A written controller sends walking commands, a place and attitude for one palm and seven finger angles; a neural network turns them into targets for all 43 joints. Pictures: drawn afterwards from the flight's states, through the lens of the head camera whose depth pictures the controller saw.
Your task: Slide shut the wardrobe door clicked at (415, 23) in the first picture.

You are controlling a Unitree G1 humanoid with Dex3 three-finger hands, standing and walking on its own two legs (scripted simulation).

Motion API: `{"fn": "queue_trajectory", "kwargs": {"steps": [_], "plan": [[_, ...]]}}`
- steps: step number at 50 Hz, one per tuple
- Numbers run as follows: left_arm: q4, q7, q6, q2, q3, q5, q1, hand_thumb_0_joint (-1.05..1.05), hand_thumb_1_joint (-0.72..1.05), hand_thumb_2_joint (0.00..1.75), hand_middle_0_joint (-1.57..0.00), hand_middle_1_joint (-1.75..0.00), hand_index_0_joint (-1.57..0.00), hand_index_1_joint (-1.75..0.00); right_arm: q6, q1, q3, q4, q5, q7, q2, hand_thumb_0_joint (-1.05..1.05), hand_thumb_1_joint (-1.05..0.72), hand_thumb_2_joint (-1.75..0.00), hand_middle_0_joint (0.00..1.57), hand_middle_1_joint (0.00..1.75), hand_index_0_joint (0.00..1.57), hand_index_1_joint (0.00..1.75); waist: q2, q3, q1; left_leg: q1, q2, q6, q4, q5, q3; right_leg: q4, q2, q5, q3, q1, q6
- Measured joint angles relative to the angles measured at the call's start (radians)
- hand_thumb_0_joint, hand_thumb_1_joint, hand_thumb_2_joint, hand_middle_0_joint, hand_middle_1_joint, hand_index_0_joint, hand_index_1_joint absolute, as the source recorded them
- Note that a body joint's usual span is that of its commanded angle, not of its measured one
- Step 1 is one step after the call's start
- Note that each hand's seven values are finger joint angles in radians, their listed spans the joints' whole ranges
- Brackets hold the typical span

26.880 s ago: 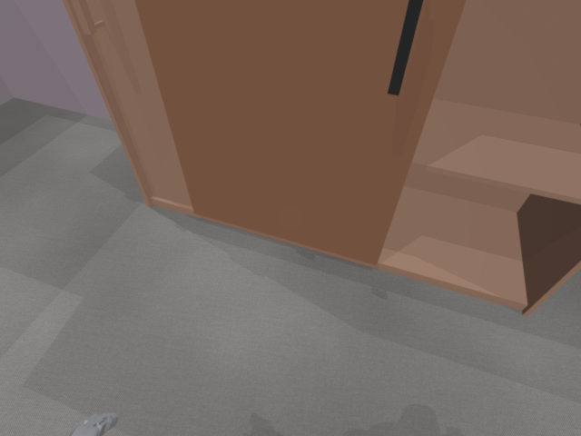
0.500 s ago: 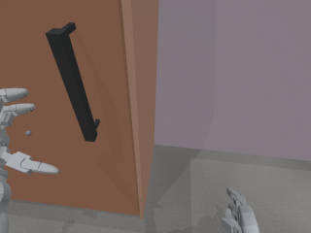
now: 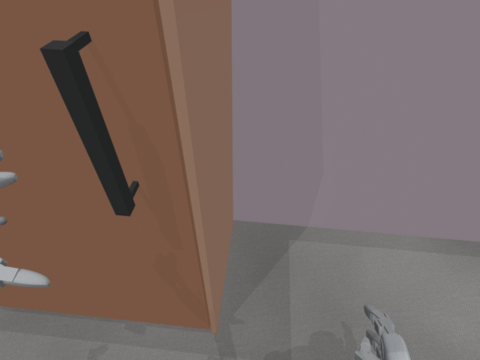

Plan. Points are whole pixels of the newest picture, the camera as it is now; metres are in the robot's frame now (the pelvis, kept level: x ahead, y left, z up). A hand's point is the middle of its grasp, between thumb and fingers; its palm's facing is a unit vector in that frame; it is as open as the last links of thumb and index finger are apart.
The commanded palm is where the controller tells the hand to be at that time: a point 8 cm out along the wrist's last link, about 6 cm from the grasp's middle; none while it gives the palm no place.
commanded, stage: slip the hand off the handle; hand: left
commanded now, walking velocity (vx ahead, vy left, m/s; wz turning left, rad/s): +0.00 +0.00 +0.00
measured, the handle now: (106, 137) +0.36 +0.27 +0.21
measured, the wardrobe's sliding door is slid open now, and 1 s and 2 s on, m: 0.00 0.00 0.00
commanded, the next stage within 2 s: draw the hand back to the body in 0.06 s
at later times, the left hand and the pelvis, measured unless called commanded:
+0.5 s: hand (27, 226) +0.19 +0.29 +0.20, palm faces +0.15 -0.98 -0.16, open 14.7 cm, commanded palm +0.13 +0.34 +0.20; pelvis +0.02 +0.00 +0.01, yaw +0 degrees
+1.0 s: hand (33, 239) +0.18 +0.28 +0.19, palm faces +0.51 -0.78 -0.37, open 12.6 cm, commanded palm +0.13 +0.32 +0.19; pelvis +0.00 +0.01 +0.01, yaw -1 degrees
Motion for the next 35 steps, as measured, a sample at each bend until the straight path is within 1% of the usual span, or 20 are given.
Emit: {"fn": "queue_trajectory", "kwargs": {"steps": [6,10,11,12,15,17,20,24,26,27,29,31,35], "plan": [[0.01,-0.009,-0.022,0.008,0.021,-0.018,-0.003,-0.02,-0.56,0.2,-0.26,-1.16,-0.25,-1.15,-0.018,0.004,-0.008,-0.001,0.005,-0.002,-0.002,0.01,-0.91,-0.9,0.2,0.3,0.2,0.3,-0.001,-0.007,-0.005,-0.013,0.008,-0.005,0.02,-0.014,-0.002,0.011,0.008,-0.01,-0.001,-0.009,-0.005],[0.01,-0.008,-0.016,0.005,0.033,-0.022,0.005,-0.02,-0.56,0.2,-0.26,-1.16,-0.25,-1.15,-0.025,0.007,-0.009,-0.008,0.007,-0.001,-0.003,0.01,-0.91,-0.9,0.2,0.3,0.2,0.3,0.003,-0.014,-0.004,-0.019,0.009,-0.006,0.027,-0.021,-0.001,0.017,0.009,-0.015,0.0,-0.016,-0.005],[0.014,-0.022,0.0,0.006,0.031,-0.027,0.006,-0.02,-0.56,0.2,-0.26,-1.16,-0.25,-1.15,-0.026,0.009,-0.007,-0.01,0.014,-0.003,-0.005,0.01,-0.91,-0.9,0.2,0.3,0.2,0.3,0.005,-0.015,-0.003,-0.016,0.008,-0.006,0.026,-0.022,-0.001,0.016,0.009,-0.016,0.0,-0.013,-0.005],[0.02,-0.044,0.036,0.009,0.025,-0.032,0.007,-0.02,-0.56,0.2,-0.26,-1.16,-0.25,-1.15,-0.025,0.011,-0.004,-0.013,0.024,-0.007,-0.007,0.01,-0.91,-0.9,0.2,0.3,0.2,0.3,0.01,-0.015,0.0,-0.01,0.008,-0.005,0.022,-0.022,-0.001,0.01,0.009,-0.015,0.001,-0.005,-0.004],[0.008,-0.101,0.168,0.018,-0.008,-0.043,0.019,-0.02,-0.56,0.2,-0.26,-1.16,-0.25,-1.15,-0.027,0.018,0.005,-0.026,0.044,-0.023,-0.014,0.01,-0.91,-0.9,0.2,0.3,0.2,0.3,0.024,-0.023,0.005,0.018,0.006,-0.001,0.004,-0.021,-0.001,-0.013,0.007,-0.01,0.002,0.025,0.0],[-0.018,-0.138,0.24,0.027,-0.029,-0.055,0.037,-0.02,-0.56,0.2,-0.25,-1.16,-0.25,-1.15,-0.036,0.018,0.012,-0.033,0.052,-0.029,-0.015,0.01,-0.91,-0.9,0.2,0.3,0.2,0.3,0.029,-0.033,0.004,0.04,0.004,0.001,-0.009,-0.02,0.002,-0.027,0.006,-0.008,0.006,0.046,0.003],[-0.049,-0.195,0.315,0.048,-0.041,-0.084,0.059,-0.02,-0.56,0.2,-0.26,-1.16,-0.25,-1.15,-0.052,0.012,0.025,-0.046,0.063,-0.029,-0.012,0.01,-0.91,-0.9,0.2,0.3,0.2,0.3,0.028,-0.045,-0.001,0.07,0.002,0.002,-0.028,-0.019,0.005,-0.045,0.005,-0.005,0.011,0.075,0.005],[-0.058,-0.254,0.366,0.074,-0.019,-0.138,0.058,-0.02,-0.55,0.2,-0.26,-1.16,-0.25,-1.15,-0.07,-0.001,0.039,-0.069,0.07,-0.015,-0.01,0.01,-0.91,-0.9,0.2,0.3,0.2,0.3,0.021,-0.055,-0.006,0.102,0.001,0.0,-0.045,-0.016,0.006,-0.064,0.005,-0.001,0.013,0.107,0.004],[-0.047,-0.265,0.382,0.077,-0.001,-0.157,0.048,-0.02,-0.55,0.2,-0.26,-1.16,-0.25,-1.15,-0.074,-0.008,0.043,-0.08,0.072,-0.005,-0.012,0.01,-0.91,-0.9,0.2,0.3,0.2,0.3,0.02,-0.057,-0.007,0.111,0.001,0.0,-0.05,-0.013,0.006,-0.068,0.005,0.001,0.013,0.116,0.003],[-0.04,-0.265,0.39,0.077,0.007,-0.159,0.042,-0.02,-0.55,0.2,-0.26,-1.16,-0.25,-1.15,-0.074,-0.011,0.043,-0.085,0.072,0.0,-0.013,0.01,-0.91,-0.9,0.2,0.3,0.2,0.3,0.02,-0.058,-0.006,0.113,0.001,-0.001,-0.052,-0.012,0.005,-0.07,0.004,0.003,0.013,0.118,0.003],[-0.032,-0.256,0.408,0.068,0.015,-0.153,0.037,-0.02,-0.55,0.2,-0.26,-1.15,-0.25,-1.15,-0.071,-0.018,0.043,-0.094,0.073,0.012,-0.016,0.01,-0.91,-0.9,0.2,0.3,0.2,0.3,0.02,-0.055,-0.005,0.115,0.0,-0.001,-0.055,-0.007,0.004,-0.072,0.004,0.006,0.012,0.12,0.003],[-0.037,-0.245,0.424,0.051,0.007,-0.14,0.037,-0.02,-0.55,0.2,-0.26,-1.15,-0.25,-1.15,-0.068,-0.02,0.041,-0.101,0.072,0.02,-0.022,0.01,-0.91,-0.9,0.2,0.3,0.2,0.3,0.022,-0.05,-0.002,0.114,-0.001,0.0,-0.059,-0.001,0.003,-0.073,0.002,0.011,0.01,0.119,0.003],[-0.074,-0.232,0.436,0.011,-0.044,-0.111,0.05,-0.02,-0.52,0.22,-0.25,-1.14,-0.25,-1.13,-0.062,-0.018,0.038,-0.099,0.068,0.025,-0.028,0.01,-0.91,-0.9,0.2,0.3,0.2,0.3,0.023,-0.038,0.004,0.111,-0.003,0.003,-0.061,0.011,-0.002,-0.076,0.001,0.02,0.004,0.118,0.004]]}}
